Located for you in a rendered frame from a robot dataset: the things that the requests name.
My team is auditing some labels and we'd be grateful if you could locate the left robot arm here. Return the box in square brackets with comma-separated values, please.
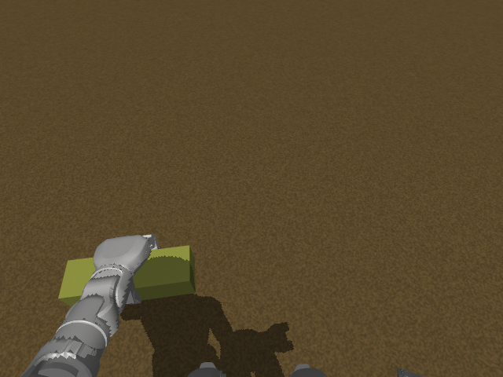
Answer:
[20, 265, 133, 377]

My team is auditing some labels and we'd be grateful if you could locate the carton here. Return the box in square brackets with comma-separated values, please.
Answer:
[58, 245, 196, 307]

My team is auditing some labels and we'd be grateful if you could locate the left robot hand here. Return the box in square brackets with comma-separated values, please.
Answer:
[94, 234, 160, 305]

